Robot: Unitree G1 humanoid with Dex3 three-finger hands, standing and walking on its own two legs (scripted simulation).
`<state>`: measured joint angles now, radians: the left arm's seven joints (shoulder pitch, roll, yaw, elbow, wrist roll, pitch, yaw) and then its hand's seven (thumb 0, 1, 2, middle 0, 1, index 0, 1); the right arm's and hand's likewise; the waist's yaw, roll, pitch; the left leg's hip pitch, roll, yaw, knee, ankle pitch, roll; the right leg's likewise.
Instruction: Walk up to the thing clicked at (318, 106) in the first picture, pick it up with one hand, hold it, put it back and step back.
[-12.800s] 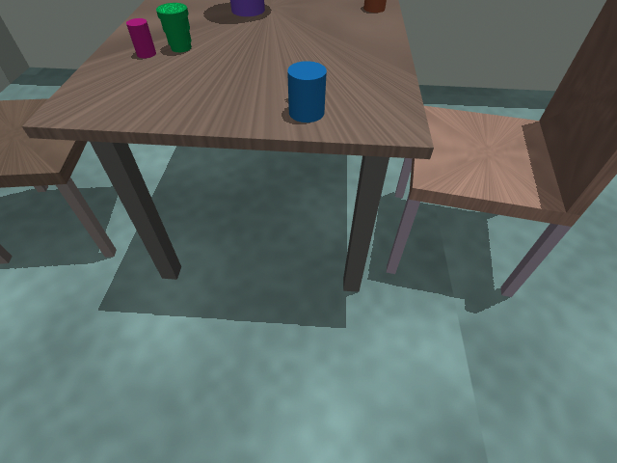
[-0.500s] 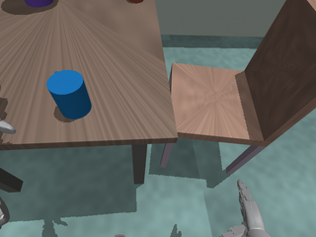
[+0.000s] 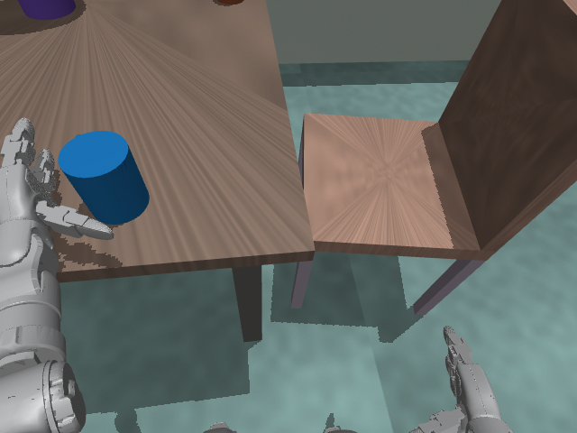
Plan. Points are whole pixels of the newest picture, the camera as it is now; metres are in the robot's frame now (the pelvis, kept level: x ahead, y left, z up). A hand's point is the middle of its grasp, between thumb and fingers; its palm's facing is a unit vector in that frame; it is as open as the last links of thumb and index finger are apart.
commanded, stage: close in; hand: left
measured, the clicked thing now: (103, 172) +0.47 +0.24 +0.08
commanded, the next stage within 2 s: rest palm in 0.08 s
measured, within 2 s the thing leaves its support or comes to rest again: leaves its support in 1.48 s
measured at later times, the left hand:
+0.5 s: hand (106, 183) +0.44 +0.23 +0.09, palm faces +0.27 -0.96 +0.01, open 17.1 cm
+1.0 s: hand (106, 163) +0.47 +0.23 +0.09, palm faces +0.23 -0.97 +0.00, open 12.5 cm
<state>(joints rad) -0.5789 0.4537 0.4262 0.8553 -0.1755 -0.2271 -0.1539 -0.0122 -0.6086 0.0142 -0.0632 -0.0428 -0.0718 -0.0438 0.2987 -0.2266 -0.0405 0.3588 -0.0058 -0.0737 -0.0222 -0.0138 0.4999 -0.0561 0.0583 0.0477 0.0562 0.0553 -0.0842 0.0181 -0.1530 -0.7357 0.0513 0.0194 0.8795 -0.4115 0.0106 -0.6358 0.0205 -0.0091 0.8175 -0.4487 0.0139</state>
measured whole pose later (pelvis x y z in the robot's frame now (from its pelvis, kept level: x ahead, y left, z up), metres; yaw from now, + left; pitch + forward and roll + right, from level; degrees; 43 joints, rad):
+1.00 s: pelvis -0.01 +0.00 -0.01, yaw -1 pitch +17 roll -2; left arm -0.78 0.48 0.40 0.99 -0.12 -0.23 -0.07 0.00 -0.48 0.38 -0.60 -0.53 -0.76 -0.60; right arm 0.35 -0.23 -0.02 0.22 -0.02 -0.02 0.00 -0.01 0.49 -0.05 0.06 0.05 0.06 0.05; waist -0.13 0.02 -0.13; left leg -0.83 0.06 0.02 0.93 -0.41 0.01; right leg -0.73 0.02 0.00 0.87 -0.44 0.02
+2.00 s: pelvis -0.02 -0.01 +0.01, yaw +0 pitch +9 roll -1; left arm -0.66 0.37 0.33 0.74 -0.15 -0.05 0.00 0.01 -0.61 0.63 -0.42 -0.93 -0.80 -1.09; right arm 0.33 -0.23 -0.05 0.35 0.02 -0.01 -0.05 -0.01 0.49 -0.06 0.06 0.05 0.05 0.05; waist -0.06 0.02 -0.10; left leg -0.61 0.04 0.03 0.79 -0.34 0.00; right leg -0.53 0.01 0.00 0.78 -0.41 0.01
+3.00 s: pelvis -0.02 -0.01 +0.03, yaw +2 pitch +1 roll +0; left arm -0.55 0.27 0.29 0.17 -0.19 0.45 0.05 0.01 -0.61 0.65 -0.41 -0.96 -0.79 -1.11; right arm 0.32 -0.24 -0.10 0.47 0.05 -0.10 -0.05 -0.01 0.50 -0.06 0.06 0.05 0.05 0.05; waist 0.01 0.06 -0.08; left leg -0.34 0.01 0.02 0.59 -0.27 0.00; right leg -0.27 -0.01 -0.01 0.60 -0.35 0.01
